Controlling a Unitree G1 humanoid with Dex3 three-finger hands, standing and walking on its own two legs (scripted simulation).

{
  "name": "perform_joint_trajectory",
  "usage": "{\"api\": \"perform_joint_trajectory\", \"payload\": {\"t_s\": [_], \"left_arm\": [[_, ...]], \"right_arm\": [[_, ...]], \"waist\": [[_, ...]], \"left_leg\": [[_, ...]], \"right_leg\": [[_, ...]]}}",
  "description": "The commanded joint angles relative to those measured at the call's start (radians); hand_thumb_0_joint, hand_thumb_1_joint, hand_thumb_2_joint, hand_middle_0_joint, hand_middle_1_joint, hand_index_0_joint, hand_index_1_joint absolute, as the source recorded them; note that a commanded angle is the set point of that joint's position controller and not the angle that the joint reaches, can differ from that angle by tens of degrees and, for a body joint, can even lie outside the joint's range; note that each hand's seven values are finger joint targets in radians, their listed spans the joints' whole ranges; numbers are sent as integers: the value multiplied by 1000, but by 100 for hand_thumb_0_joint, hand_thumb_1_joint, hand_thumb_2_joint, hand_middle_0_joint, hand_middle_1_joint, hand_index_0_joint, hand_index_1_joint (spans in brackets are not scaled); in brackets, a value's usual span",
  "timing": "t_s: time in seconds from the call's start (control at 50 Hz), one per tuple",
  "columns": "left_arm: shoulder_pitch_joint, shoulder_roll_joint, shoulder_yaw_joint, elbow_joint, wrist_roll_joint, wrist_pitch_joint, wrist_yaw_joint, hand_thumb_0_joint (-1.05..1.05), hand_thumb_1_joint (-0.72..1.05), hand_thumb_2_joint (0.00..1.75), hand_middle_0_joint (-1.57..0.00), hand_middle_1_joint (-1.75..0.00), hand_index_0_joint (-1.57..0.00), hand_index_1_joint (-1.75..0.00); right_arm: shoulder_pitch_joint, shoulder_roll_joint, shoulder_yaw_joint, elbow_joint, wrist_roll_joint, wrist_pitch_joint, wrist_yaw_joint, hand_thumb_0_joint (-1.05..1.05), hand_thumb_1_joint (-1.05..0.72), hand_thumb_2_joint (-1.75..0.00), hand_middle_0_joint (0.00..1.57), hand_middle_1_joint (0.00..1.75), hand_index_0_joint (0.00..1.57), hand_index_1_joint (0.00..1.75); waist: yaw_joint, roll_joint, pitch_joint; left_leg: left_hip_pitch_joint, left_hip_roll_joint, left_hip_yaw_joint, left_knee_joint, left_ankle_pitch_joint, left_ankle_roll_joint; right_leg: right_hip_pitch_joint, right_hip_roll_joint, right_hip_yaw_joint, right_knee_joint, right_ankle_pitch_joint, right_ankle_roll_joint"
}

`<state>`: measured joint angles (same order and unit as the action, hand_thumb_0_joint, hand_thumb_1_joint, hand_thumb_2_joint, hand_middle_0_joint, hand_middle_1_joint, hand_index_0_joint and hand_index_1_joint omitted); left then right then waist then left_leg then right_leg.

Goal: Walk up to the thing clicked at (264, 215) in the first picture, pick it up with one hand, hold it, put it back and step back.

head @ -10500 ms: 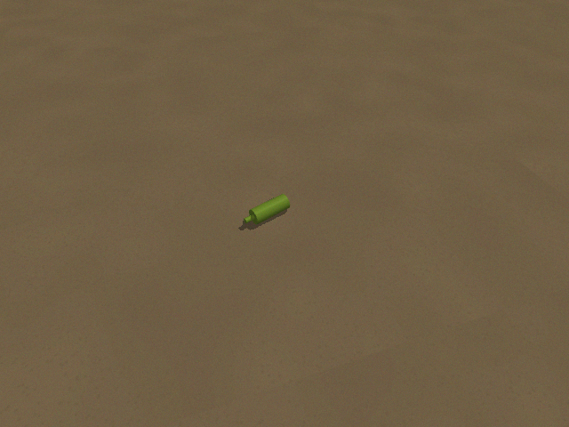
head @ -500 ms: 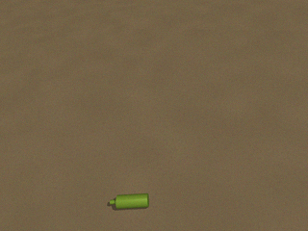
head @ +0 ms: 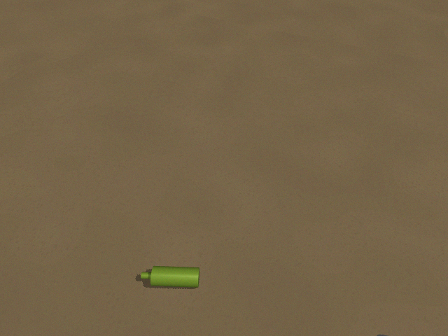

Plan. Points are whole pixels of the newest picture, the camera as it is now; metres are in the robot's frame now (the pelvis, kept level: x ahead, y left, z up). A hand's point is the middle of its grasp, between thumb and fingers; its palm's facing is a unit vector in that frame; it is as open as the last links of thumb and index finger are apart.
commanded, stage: stand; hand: left
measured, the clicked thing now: (170, 276) +0.47 +0.21 -0.72
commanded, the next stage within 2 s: none
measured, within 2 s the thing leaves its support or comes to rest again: neither
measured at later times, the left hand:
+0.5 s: hand out of the picture +0.05 +0.24 -0.14, palm faces -0.02 -0.94 -0.34, open 7.4 cm
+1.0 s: hand out of the picture +0.09 +0.23 -0.13, palm faces -0.03 -0.94 -0.35, open 7.4 cm
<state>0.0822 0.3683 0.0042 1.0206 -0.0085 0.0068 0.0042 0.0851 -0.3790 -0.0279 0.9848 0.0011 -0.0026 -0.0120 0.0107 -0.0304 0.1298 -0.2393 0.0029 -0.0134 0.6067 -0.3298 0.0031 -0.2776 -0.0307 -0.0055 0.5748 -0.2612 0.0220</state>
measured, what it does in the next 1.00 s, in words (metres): stands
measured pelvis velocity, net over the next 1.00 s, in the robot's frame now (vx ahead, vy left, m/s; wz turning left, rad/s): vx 0.00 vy -0.03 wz -0.01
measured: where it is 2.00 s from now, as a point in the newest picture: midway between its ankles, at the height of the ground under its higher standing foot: outside the picture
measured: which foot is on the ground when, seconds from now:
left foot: down 0.00-1.00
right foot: down 0.00-1.00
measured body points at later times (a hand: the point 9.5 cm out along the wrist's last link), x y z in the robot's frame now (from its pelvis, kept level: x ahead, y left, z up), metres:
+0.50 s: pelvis -0.01 -0.02 +0.02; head +0.00 -0.02 +0.47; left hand +0.06 +0.28 -0.12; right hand +0.06 -0.32 -0.12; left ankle +0.00 +0.12 -0.73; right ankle +0.03 -0.14 -0.73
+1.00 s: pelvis +0.00 -0.03 +0.02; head +0.01 -0.03 +0.47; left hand +0.09 +0.27 -0.11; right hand +0.07 -0.33 -0.12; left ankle +0.00 +0.12 -0.73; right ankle +0.03 -0.14 -0.73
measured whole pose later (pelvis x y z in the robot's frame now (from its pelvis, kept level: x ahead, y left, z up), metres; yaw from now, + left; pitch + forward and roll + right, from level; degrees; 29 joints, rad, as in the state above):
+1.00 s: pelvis +0.00 -0.03 +0.02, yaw +0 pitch -2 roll +0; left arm 0.09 0.36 -0.01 1.13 0.01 -0.02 -0.01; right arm 0.12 -0.34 -0.01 1.14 -0.01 0.00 0.01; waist 0.00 0.00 0.04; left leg -0.10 0.04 -0.02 0.33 -0.19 -0.04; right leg -0.16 0.00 -0.01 0.35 -0.15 -0.01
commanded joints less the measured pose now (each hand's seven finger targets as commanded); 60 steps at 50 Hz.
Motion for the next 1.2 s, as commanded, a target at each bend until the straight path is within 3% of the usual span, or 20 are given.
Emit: {"api": "perform_joint_trajectory", "payload": {"t_s": [0.0,0.04,0.1,0.2,0.32,0.4,0.7,0.76,0.96,0.98,1.04,1.18], "left_arm": [[-35,183,32,-27,16,-20,-1,0,90,90,-20,-30,-20,-30],[-30,184,30,0,15,-26,-3,0,90,90,-20,-30,-20,-30],[-41,180,23,22,13,-34,-7,0,90,90,-20,-30,-20,-30],[-39,201,26,45,14,-44,-6,0,90,90,-20,-30,-20,-30],[-42,210,31,53,15,-55,0,0,90,90,-20,-30,-20,-30],[-30,217,32,57,16,-52,0,0,90,90,-20,-30,-20,-30],[-23,208,33,65,13,-44,-1,0,90,90,-20,-30,-20,-30],[-22,208,30,64,15,-41,-2,0,90,90,-20,-30,-20,-30],[-35,207,30,54,15,-44,0,0,90,90,-20,-30,-20,-30],[-42,208,31,52,14,-45,-1,0,90,90,-20,-30,-20,-30],[-38,209,32,53,13,-44,-1,0,90,90,-20,-30,-20,-30],[-31,199,30,54,12,-44,-1,0,90,90,-20,-30,-20,-30]], "right_arm": [[-27,-215,-36,-35,-11,-26,-4,0,-90,-90,20,30,20,30],[-40,-208,-29,-14,-11,-24,-4,0,-90,-90,20,30,20,30],[-68,-212,-28,9,-9,-27,3,0,-90,-90,20,30,20,30],[-66,-189,-27,40,-9,-29,14,0,-90,-90,20,30,20,30],[-70,-168,-30,60,-12,-30,23,0,-90,-90,20,30,20,30],[-60,-162,-30,77,-14,-28,24,0,-90,-90,20,30,20,30],[-17,-179,-23,109,-13,-28,11,0,-90,-90,20,30,20,30],[-9,-180,-21,110,-12,-24,11,0,-90,-90,20,30,20,30],[-5,-180,-20,104,-12,-22,13,0,-90,-90,20,30,20,30],[-2,-178,-19,102,-15,-24,12,0,-90,-90,20,30,20,30],[-7,-174,-16,102,-13,-25,12,0,-90,-90,20,30,20,30],[-18,-183,-15,102,-12,-27,8,0,-90,-90,20,30,20,30]], "waist": [[-15,92,-228],[-13,65,-196],[-9,56,-112],[-13,2,-71],[-14,5,-133],[-8,12,-125],[-8,40,-154],[-8,24,-116],[-14,9,-127],[-18,19,-150],[-15,21,-145],[-13,41,-180]], "left_leg": [[41,151,-155,-218,245,47],[77,132,-128,-239,233,31],[54,128,-130,-279,168,25],[95,112,-109,-316,115,16],[136,107,-89,-327,151,13],[119,101,-84,-334,121,7],[111,119,-79,-342,191,6],[98,114,-78,-346,152,4],[107,114,-71,-334,167,4],[121,119,-67,-334,201,3],[121,119,-68,-342,201,0],[149,130,-64,-332,275,0]], "right_leg": [[173,-53,61,-104,188,-54],[148,-71,78,-131,221,-60],[122,-80,91,-202,158,-52],[70,-92,111,-284,45,-43],[108,-104,120,-307,45,-42],[101,-104,127,-325,-17,-43],[154,-99,113,-274,157,-50],[120,-93,118,-299,65,-47],[125,-93,121,-318,75,-41],[148,-98,120,-303,134,-45],[144,-90,110,-298,141,-43],[177,-95,103,-271,267,-44]]}}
